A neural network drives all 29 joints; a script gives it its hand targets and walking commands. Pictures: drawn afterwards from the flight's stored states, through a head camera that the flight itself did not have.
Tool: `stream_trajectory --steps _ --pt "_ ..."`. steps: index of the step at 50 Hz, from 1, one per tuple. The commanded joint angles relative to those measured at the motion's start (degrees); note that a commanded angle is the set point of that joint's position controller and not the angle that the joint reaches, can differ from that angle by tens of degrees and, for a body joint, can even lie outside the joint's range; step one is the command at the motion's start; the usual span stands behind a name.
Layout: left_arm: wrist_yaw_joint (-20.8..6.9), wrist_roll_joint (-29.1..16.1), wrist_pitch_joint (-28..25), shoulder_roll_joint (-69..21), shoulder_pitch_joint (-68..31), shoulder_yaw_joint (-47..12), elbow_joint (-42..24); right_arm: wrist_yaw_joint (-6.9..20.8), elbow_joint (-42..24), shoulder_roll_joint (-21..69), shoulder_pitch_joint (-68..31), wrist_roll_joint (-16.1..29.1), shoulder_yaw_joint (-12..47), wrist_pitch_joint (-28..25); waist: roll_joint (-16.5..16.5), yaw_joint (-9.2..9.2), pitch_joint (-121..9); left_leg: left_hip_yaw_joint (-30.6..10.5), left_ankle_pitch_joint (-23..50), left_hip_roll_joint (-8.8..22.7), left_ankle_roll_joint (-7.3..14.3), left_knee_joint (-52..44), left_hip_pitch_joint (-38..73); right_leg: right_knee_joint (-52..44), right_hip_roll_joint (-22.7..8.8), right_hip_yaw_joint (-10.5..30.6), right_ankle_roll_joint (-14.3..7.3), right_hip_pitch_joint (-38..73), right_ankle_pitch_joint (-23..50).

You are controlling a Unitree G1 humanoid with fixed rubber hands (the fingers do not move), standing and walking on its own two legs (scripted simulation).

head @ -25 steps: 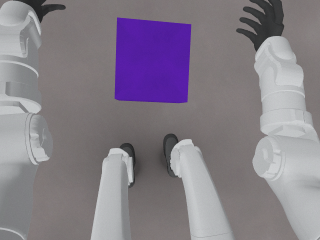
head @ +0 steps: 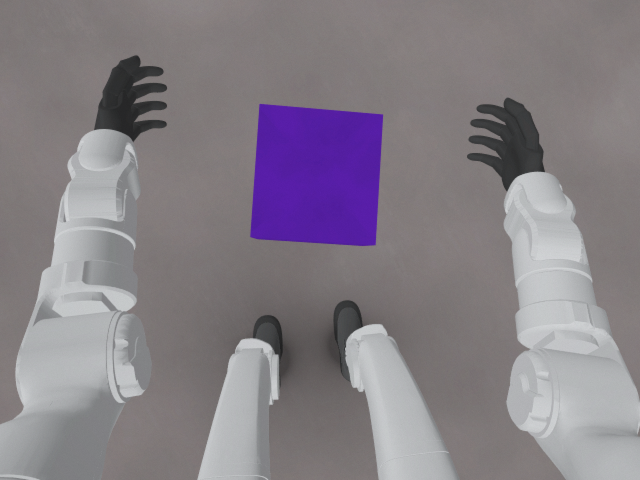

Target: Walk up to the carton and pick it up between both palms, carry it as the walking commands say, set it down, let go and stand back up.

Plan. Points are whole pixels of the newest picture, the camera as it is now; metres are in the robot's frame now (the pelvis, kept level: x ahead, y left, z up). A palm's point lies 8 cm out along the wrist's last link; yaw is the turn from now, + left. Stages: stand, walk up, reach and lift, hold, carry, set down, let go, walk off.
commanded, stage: let go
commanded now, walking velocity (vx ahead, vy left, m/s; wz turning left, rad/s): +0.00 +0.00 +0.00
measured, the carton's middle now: (315, 181) +0.51 -0.05 -0.60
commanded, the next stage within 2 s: stand in 1.16 s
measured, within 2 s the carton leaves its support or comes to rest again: neither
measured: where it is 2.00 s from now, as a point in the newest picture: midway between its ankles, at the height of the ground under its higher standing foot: (309, 362)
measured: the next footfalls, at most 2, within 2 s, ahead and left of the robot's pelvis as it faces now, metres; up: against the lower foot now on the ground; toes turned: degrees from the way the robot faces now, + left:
none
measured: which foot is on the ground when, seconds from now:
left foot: down 0.00-1.00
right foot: down 0.00-1.00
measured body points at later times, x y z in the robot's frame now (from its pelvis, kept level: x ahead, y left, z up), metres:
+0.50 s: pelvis +0.06 -0.01 +0.08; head +0.15 +0.00 +0.52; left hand +0.32 +0.21 -0.01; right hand +0.26 -0.24 +0.00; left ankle +0.04 +0.11 -0.65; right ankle +0.06 -0.11 -0.65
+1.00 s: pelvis +0.07 +0.01 +0.09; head +0.08 +0.01 +0.54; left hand +0.25 +0.24 +0.02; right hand +0.25 -0.22 +0.02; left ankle +0.04 +0.11 -0.65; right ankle +0.06 -0.11 -0.65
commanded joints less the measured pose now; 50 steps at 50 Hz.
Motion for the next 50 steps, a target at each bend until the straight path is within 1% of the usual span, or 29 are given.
stream_trajectory --steps 1,3,5,9,12,14,17,20,23,27,30,33,39,44,48,50 --pt "2.3 -0.5 -1.7 4.3 1.4 -1.1 -14.4 1.6 -10.9 -10.3 4.3 1.3 1.4 -2.3 3.1 -0.63 -63.6 -0.3 33.3 -0.4 -2.5 -4.1 40.4 -1.5 1.6 0.4 0.8 44.0 32.2" --pt "2.9 -1.3 -2.8 3.0 5.7 -2.9 -18.8 2.2 -13.9 -9.3 7.7 2.1 2.8 -3.0 1.7 -0.26 -59.3 0.4 30.2 -0.9 -2.0 -6.3 39.9 -3.2 1.5 0.9 0.3 48.3 32.5" --pt "3.0 -2.0 -3.7 1.5 10.5 -3.9 -20.4 2.4 -14.6 -7.6 12.2 2.8 4.3 -3.6 1.3 0.05 -53.4 1.0 25.4 -1.0 -1.8 -8.9 39.3 -5.5 1.2 1.6 0.5 51.8 31.0" --pt "2.6 -1.8 -5.7 -0.1 20.8 -4.2 -19.7 2.1 -13.4 -3.9 21.9 3.1 7.7 -4.9 1.0 0.94 -40.5 0.9 16.9 -0.6 -1.7 -13.9 39.9 -10.9 0.3 3.0 1.5 55.7 25.8" --pt "2.3 -1.3 -7.2 -0.7 28.6 -4.1 -17.6 1.3 -12.3 -3.0 29.0 2.6 8.9 -6.1 0.6 1.13 -31.3 0.6 11.9 0.0 -2.0 -17.2 41.9 -14.7 -0.2 3.4 2.2 57.4 21.2" --pt "2.1 -1.4 -8.2 -1.3 33.1 -4.4 -16.6 0.7 -12.5 -2.6 33.0 2.4 9.8 -6.9 0.0 1.23 -27.2 0.5 9.7 0.3 -2.2 -19.2 44.0 -17.0 -0.4 3.5 2.3 59.6 19.1" --pt "1.8 -1.5 -9.4 -2.3 39.2 -5.3 -15.8 -0.1 -13.8 -1.8 37.7 2.2 11.1 -7.8 -1.0 1.54 -22.2 0.4 7.9 0.4 -2.2 -22.0 47.7 -20.1 -0.6 3.4 2.6 64.0 18.5" --pt "1.5 -1.9 -10.3 -3.3 45.2 -6.5 -16.4 -0.7 -15.3 -1.4 42.5 2.2 12.2 -8.5 -1.5 1.94 -17.5 0.4 8.0 0.3 -2.1 -24.9 52.2 -22.9 -0.5 3.2 2.6 67.0 18.6" --pt "1.1 -2.2 -10.9 -3.5 50.5 -7.4 -17.8 -0.9 -16.4 -1.4 46.7 2.1 13.4 -8.8 -1.2 2.6 -12.5 0.3 9.0 0.2 -1.8 -27.7 56.9 -25.4 -0.3 2.8 2.4 69.2 18.3" --pt "0.6 -3.0 -11.2 -3.1 55.7 -8.5 -20.6 -0.9 -17.8 -1.7 51.6 2.2 14.3 -8.8 -0.3 3.41 -7.2 0.0 11.9 0.4 -1.3 -31.3 63.6 -28.5 0.1 2.2 1.8 72.5 17.9" --pt "0.1 -3.6 -10.7 -3.3 59.0 -9.4 -23.0 -0.7 -18.3 -2.0 54.7 2.1 14.1 -8.4 0.7 3.65 -3.3 -0.3 15.0 0.6 -1.2 -33.2 68.1 -30.2 0.5 1.7 1.2 74.0 17.0" --pt "-0.5 -4.5 -9.5 -3.3 61.7 -9.8 -25.3 -0.5 -19.2 -2.8 55.3 2.4 14.3 -7.5 1.7 4.37 -0.6 -0.8 17.0 1.1 -1.7 -33.9 71.4 -30.7 0.7 1.1 0.7 75.0 14.3" --pt "-1.0 -5.8 -6.5 -3.2 65.1 -10.7 -28.2 0.0 -19.5 -3.8 55.1 1.5 14.5 -4.7 1.3 4.36 3.4 -1.5 17.7 1.9 -2.6 -34.6 74.0 -30.1 1.5 0.4 0.1 76.7 12.1" --pt "-1.1 -6.0 -4.9 -3.1 65.2 -11.0 -27.8 -0.1 -19.0 -3.8 54.3 0.9 14.3 -2.9 0.4 3.9 5.3 -1.5 19.8 1.9 -2.5 -33.9 75.1 -29.6 1.8 0.1 0.4 76.6 12.1" --pt "-0.6 -5.7 -5.2 -2.5 65.1 -10.5 -26.5 -0.9 -19.6 -4.1 53.5 1.0 14.4 -0.9 -0.1 4.06 4.9 -1.5 21.8 1.8 -2.1 -33.1 75.9 -29.2 1.9 0.6 0.9 77.0 13.3" --pt "-0.1 -6.1 -5.7 -2.2 65.0 -10.5 -25.8 -1.6 -19.9 -4.5 53.2 1.0 14.8 0.5 0.2 4.54 4.6 -1.1 22.0 1.8 -2.0 -32.4 76.3 -28.6 2.2 0.9 1.0 76.3 13.0"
